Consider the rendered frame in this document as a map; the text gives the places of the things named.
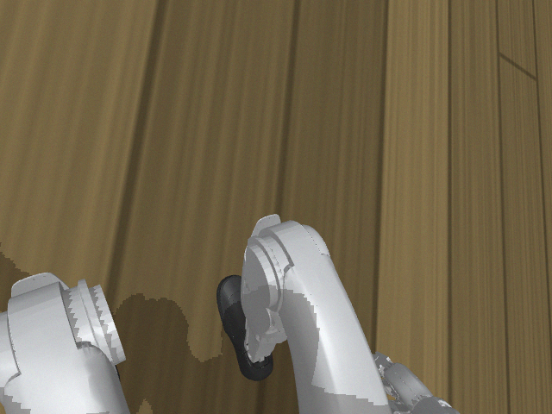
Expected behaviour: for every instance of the right robot arm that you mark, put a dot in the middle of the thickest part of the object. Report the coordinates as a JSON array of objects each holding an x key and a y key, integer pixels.
[{"x": 433, "y": 405}]

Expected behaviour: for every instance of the right robot hand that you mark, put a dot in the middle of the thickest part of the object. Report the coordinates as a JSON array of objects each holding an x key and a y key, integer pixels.
[{"x": 401, "y": 383}]

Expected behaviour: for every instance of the right robot foot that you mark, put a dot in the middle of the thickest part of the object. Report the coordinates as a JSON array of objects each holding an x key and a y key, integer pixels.
[{"x": 228, "y": 297}]

